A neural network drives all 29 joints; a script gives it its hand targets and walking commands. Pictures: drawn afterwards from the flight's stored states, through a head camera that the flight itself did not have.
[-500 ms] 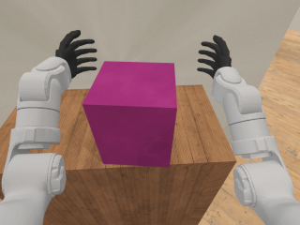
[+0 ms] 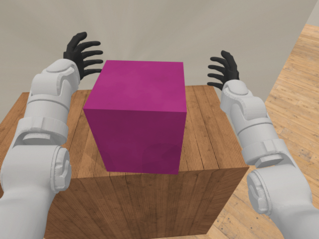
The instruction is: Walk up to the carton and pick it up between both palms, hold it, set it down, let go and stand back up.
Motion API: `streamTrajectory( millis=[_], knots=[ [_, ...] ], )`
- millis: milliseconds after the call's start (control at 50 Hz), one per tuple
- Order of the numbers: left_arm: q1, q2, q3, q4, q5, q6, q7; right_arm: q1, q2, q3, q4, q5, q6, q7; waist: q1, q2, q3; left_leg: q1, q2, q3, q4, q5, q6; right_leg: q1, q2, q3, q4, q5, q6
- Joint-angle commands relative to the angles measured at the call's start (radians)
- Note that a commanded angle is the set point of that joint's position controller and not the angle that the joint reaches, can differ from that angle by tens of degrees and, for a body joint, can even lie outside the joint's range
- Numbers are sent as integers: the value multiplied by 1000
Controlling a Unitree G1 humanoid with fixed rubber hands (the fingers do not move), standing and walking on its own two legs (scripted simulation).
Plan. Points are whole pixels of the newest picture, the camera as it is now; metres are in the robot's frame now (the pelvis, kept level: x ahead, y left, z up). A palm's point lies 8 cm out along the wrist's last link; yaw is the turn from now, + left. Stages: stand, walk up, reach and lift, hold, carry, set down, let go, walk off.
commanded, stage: reach and lift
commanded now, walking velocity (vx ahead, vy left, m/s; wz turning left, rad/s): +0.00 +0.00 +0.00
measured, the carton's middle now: (143, 119) +0.43 +0.01 +0.09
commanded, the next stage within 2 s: none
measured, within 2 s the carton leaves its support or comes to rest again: neither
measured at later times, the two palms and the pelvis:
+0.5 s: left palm (77, 93) +0.46 +0.18 +0.17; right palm (223, 105) +0.40 -0.20 +0.14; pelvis +0.00 +0.00 +0.00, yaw +0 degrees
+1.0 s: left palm (81, 91) +0.46 +0.16 +0.18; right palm (210, 103) +0.40 -0.17 +0.15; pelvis +0.00 +0.00 +0.00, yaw +0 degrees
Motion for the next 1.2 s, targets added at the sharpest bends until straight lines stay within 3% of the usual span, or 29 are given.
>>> streamTrajectory(
  millis=[0,20,40,100,140,160,180,200,220,240,300,340,380,400,440,500,540,580,680,840,880,900,960,980,1000,1020,1040,1060,1180],
  knots=[
    [-386,145,-56,-7,-13,-121,20,-435,-57,-20,-83,68,-110,14,6,-10,-507,-34,-18,31,-21,220,28,152,31,-28,-43,470,28],
    [-359,148,-60,75,-11,-129,15,-417,-48,-14,-51,54,-114,18,8,-33,-484,-43,-19,28,-20,194,30,142,29,-21,-60,433,29],
    [-340,138,-62,40,-12,-143,18,-391,-52,-37,-67,44,-128,13,-6,-34,-521,-19,-16,30,-24,206,23,142,28,-24,-59,456,29],
    [-358,124,-72,155,-3,-164,14,-411,-34,-9,34,62,-137,25,13,-19,-467,-39,-20,34,-32,167,24,98,28,-21,-76,382,26],
    [-338,118,-76,219,-6,-200,15,-383,-20,7,53,51,-161,27,14,-52,-465,-53,-15,30,-33,126,33,72,27,-23,-84,325,20],
    [-335,81,-98,226,-12,-218,19,-385,-30,-19,48,42,-182,29,-7,-27,-474,-50,-17,23,-26,137,24,57,28,-31,-83,325,16],
    [-317,98,-91,225,-17,-236,19,-371,-3,3,30,49,-196,28,14,-43,-499,-57,-22,25,-23,163,25,89,29,-25,-81,351,19],
    [-326,84,-108,271,-17,-256,16,-358,6,-4,82,40,-199,23,-11,-34,-463,-65,-21,21,-18,131,25,46,25,-27,-85,313,22],
    [-313,94,-104,256,-27,-287,18,-351,22,20,60,38,-215,26,20,-45,-507,-71,-16,21,-17,159,27,57,27,-26,-78,330,19],
    [-320,67,-113,268,-24,-309,23,-338,17,-11,108,23,-232,25,-18,-45,-507,-65,-15,16,-4,152,22,36,29,-33,-73,338,13],
    [-280,63,-92,81,-37,-353,34,-306,-3,3,-6,45,-288,24,5,17,-654,51,-12,18,40,338,-6,33,38,-36,-56,481,13],
    [-268,62,-80,67,-15,-354,36,-268,-13,2,39,43,-302,24,-4,29,-671,84,-15,15,55,384,-15,20,50,-41,-49,512,10],
    [-281,74,-70,12,-13,-354,38,-295,-23,15,-22,49,-321,23,11,36,-709,128,-14,17,64,434,-20,7,53,-42,-57,528,15],
    [-307,82,-66,-8,-22,-356,43,-307,-25,3,-19,51,-322,23,0,36,-699,121,-17,17,68,421,-21,-5,54,-46,-60,511,16],
    [-270,87,-65,-11,-27,-362,41,-291,-16,32,-55,72,-329,26,27,21,-711,115,-21,14,69,427,-15,8,58,-39,-57,526,12],
    [-323,57,-85,-7,-34,-376,44,-324,4,18,-49,55,-339,20,0,22,-692,79,-23,13,65,390,-16,-6,50,-42,-58,514,13],
    [-282,22,-100,5,-36,-381,44,-312,3,29,-37,59,-342,27,7,37,-688,108,-16,12,61,401,-22,-27,56,-45,-65,489,6],
    [-278,38,-88,97,-30,-368,38,-306,11,22,12,51,-332,20,12,25,-632,88,-23,18,62,363,-18,-40,49,-38,-75,453,12],
    [-278,-36,-97,156,3,-390,18,-298,87,16,92,16,-313,14,-17,-4,-535,45,-21,17,37,283,-5,-48,37,-25,-89,381,11],
    [-248,-75,-8,97,96,-367,35,-285,110,-26,104,-59,-317,-1,-2,18,-506,81,-14,25,27,313,-15,-34,43,-27,-95,354,14],
    [-259,-99,-11,68,88,-372,29,-326,120,-30,49,-74,-327,-8,-8,-6,-506,77,-14,25,27,313,-11,-15,49,-27,-93,358,17],
    [-265,-126,-25,59,83,-375,31,-325,132,-47,58,-93,-329,-9,-31,-9,-520,76,-11,21,31,312,-17,-27,52,-38,-87,349,16],
    [-260,-139,-10,56,96,-375,36,-331,147,-67,17,-115,-333,-13,-29,15,-536,73,-12,25,30,312,-16,-13,44,-31,-85,364,13],
    [-260,-136,13,47,104,-373,38,-329,156,-55,21,-118,-333,-11,-10,10,-537,64,-14,31,36,316,-18,-6,45,-34,-83,348,12],
    [-251,-153,10,62,114,-369,37,-320,166,-59,47,-122,-326,-14,-24,-1,-531,77,-17,32,28,310,-19,0,45,-35,-85,364,17],
    [-244,-160,27,38,117,-368,32,-331,170,-53,6,-129,-337,-10,4,3,-551,80,-14,42,29,342,-19,13,45,-31,-78,381,21],
    [-271,-158,13,39,113,-371,33,-339,173,-80,36,-146,-328,-6,-29,9,-547,74,-11,29,40,332,-23,-3,42,-43,-75,368,14],
    [-269,-169,12,50,118,-376,33,-338,190,-65,23,-135,-333,-5,-13,8,-523,87,-15,34,33,330,-18,1,42,-37,-85,357,14],
    [-238,-216,66,27,183,-381,10,-302,229,-107,26,-222,-350,13,-19,3,-526,96,-15,47,19,329,-22,60,35,-43,-85,374,24]
  ],
)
